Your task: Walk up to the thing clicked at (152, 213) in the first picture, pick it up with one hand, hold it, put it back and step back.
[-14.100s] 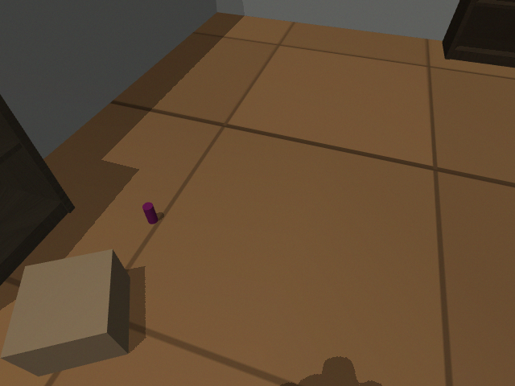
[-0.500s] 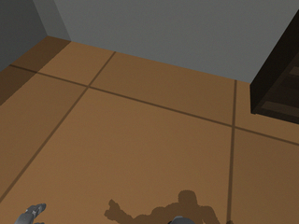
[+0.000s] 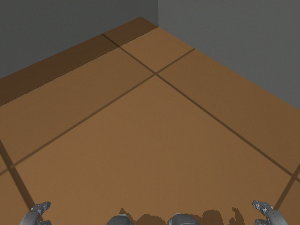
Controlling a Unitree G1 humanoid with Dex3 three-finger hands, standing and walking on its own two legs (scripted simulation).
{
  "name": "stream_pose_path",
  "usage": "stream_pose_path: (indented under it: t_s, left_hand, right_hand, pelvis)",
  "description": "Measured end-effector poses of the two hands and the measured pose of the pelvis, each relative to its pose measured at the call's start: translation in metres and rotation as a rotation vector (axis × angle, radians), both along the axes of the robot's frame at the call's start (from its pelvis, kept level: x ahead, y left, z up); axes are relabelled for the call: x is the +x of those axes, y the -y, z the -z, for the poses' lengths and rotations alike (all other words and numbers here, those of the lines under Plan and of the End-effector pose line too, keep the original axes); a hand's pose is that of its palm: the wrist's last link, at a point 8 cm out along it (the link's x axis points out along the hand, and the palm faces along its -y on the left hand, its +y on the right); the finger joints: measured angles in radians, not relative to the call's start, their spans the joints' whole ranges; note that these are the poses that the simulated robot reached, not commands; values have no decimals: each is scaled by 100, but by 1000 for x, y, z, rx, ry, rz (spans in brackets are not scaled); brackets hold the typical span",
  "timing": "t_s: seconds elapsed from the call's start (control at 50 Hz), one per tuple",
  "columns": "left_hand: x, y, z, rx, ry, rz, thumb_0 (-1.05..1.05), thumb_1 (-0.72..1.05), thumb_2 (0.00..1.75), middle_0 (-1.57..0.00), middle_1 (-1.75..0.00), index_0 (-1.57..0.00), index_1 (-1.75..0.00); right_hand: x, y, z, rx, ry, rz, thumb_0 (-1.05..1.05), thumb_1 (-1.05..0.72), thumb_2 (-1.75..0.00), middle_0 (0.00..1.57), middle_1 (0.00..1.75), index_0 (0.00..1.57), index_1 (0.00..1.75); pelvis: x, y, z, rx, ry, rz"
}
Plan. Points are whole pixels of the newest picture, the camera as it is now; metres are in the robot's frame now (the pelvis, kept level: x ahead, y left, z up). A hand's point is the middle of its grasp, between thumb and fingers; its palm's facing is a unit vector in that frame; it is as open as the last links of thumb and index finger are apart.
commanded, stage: walk up
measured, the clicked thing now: out of the picture -0.01 +1.53 -0.69
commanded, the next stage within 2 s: none
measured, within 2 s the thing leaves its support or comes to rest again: neither
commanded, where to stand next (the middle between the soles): +0.06 +0.07 m, yaw +82 degrees
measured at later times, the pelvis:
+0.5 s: pelvis -0.03 +0.00 +0.00, yaw +28 degrees
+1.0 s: pelvis +0.01 -0.02 +0.00, yaw +54 degrees
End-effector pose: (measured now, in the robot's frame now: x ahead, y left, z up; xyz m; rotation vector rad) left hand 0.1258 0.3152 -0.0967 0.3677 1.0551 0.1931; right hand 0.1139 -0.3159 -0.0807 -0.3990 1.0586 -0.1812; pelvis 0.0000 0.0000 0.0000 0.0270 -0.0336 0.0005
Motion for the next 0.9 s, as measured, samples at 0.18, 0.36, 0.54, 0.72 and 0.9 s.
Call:
stream_pose_path:
  t_s: [0.18, 0.36, 0.54, 0.72, 0.9]
  left_hand:
    - [-99, 8, -36, 88, -11, -201, 1, 90, 90, -21, -30, -21, -30]
    - [-198, 2, -43, 88, -17, -417, 1, 90, 90, -21, -30, -21, -30]
    - [-270, -10, 4, -9, -74, -586, 1, 90, 90, -20, -30, -21, -30]
    - [-273, 3, 0, -50, -24, -678, 1, 90, 90, -20, -30, -21, -30]
    - [-277, 30, -10, 50, 18, -794, 1, 90, 90, -20, -30, -21, -30]
  right_hand:
    - [47, -11, 9, 76, -31, -208, 1, -91, -90, 21, 30, 20, 30]
    - [81, -41, -2, 52, -90, -413, 1, -91, -90, 21, 30, 20, 30]
    - [122, -98, -20, -49, 28, -569, 1, -91, -90, 21, 30, 21, 30]
    - [141, -131, -26, -79, 12, -689, 1, -90, -90, 21, 30, 21, 30]
    - [188, -163, 8, -11, 4, -842, 1, -90, -90, 21, 30, 21, 30]
  pelvis:
    - [-12, 27, -15, 8, 6, -190]
    - [-20, 26, -21, -16, 18, -375]
    - [-26, -5, -1, -15, 6, -523]
    - [-12, -14, -10, -35, 8, -685]
    - [8, 9, 4, -53, -1, -836]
